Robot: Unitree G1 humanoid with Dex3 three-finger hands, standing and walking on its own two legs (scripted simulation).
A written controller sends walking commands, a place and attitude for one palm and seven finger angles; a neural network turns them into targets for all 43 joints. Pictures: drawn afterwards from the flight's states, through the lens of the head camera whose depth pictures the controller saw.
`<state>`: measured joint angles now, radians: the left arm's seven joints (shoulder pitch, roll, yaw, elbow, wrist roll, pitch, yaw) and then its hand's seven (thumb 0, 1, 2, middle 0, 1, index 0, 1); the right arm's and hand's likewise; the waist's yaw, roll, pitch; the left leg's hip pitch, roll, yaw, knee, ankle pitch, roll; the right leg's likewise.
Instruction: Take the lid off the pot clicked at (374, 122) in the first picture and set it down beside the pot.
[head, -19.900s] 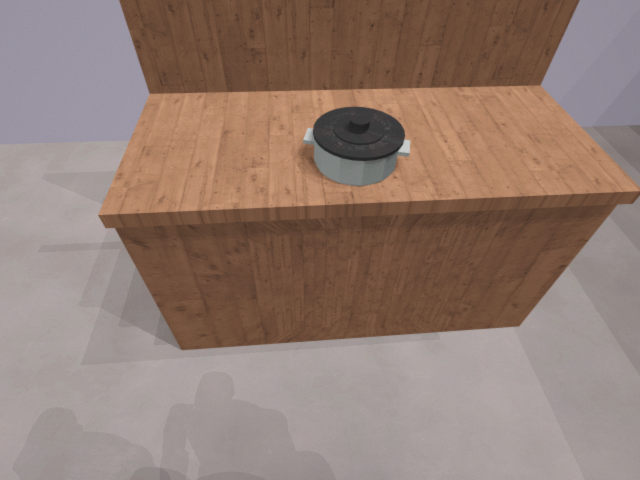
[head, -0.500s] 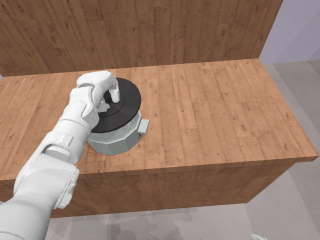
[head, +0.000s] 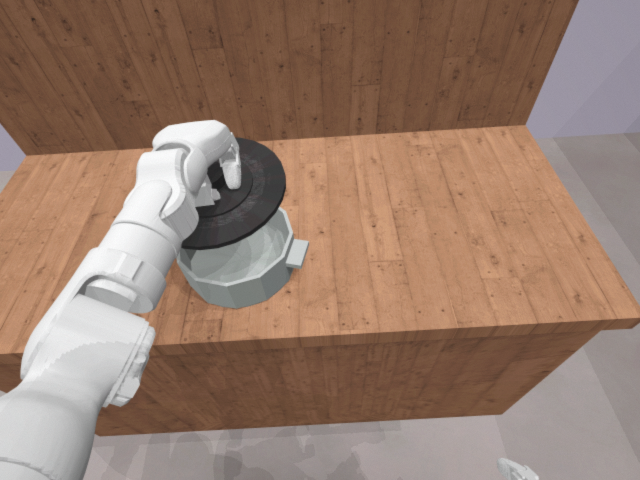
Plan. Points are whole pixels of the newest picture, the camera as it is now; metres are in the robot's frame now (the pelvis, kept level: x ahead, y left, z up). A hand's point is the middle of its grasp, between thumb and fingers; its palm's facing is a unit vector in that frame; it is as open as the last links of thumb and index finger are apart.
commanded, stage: lift the lid straight up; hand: left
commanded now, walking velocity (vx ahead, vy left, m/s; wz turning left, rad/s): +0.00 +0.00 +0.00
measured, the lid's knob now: (209, 176) +0.50 +0.15 +0.11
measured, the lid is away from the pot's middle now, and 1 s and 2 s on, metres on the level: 0.00 0.06 0.17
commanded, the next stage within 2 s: move the lid sideways beside the pot in 0.42 s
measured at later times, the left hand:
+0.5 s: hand (205, 167) +0.46 +0.14 +0.15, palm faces -0.31 -0.06 -0.95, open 5.6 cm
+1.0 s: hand (159, 174) +0.45 +0.20 +0.15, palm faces -0.33 -0.07 -0.94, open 5.5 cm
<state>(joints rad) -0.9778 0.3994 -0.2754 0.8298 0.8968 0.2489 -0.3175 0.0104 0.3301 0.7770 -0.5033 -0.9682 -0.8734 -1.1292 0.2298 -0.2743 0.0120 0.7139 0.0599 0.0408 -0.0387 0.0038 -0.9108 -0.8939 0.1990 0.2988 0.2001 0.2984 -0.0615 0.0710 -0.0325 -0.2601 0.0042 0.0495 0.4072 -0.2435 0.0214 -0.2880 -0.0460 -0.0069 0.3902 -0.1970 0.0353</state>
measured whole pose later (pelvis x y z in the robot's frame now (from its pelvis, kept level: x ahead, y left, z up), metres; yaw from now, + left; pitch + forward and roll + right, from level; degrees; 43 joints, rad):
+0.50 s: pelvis +0.00 +0.00 +0.00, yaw +0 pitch +5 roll +0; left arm -1.03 0.42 -0.25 0.84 0.91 0.24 -0.38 0.01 0.33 0.78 -0.50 -0.97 -0.88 -1.13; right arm 0.24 -0.29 0.02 0.70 0.06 0.04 -0.05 0.00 -0.91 -0.89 0.20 0.30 0.20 0.30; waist -0.07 0.07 -0.02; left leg -0.23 0.01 0.05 0.38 -0.22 0.02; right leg -0.27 -0.04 0.00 0.36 -0.18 0.03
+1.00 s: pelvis -0.01 +0.00 +0.00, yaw +0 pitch +4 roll +0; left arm -1.00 0.53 -0.20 0.83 0.92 0.17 -0.43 0.01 0.34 0.78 -0.50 -0.96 -0.89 -1.14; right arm 0.24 -0.29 0.02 0.69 0.06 0.05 -0.06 0.00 -0.91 -0.89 0.20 0.30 0.20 0.30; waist -0.06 0.06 -0.01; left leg -0.23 0.01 0.04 0.38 -0.22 0.02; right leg -0.25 -0.04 -0.01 0.34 -0.16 0.04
